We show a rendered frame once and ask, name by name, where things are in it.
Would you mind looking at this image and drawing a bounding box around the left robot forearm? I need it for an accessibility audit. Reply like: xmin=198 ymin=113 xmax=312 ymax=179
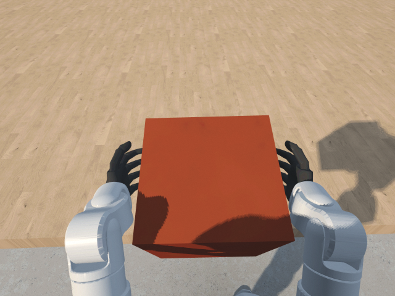
xmin=65 ymin=182 xmax=134 ymax=296

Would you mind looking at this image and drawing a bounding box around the carton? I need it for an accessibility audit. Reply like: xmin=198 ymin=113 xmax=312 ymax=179
xmin=132 ymin=115 xmax=295 ymax=258

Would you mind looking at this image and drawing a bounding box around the right robot forearm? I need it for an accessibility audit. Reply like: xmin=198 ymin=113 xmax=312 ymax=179
xmin=288 ymin=181 xmax=367 ymax=296

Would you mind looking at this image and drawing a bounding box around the right robot hand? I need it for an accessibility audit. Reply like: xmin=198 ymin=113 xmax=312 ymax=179
xmin=276 ymin=141 xmax=313 ymax=201

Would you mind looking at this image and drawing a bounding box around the left robot hand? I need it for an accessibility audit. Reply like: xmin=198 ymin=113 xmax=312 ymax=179
xmin=106 ymin=141 xmax=143 ymax=196

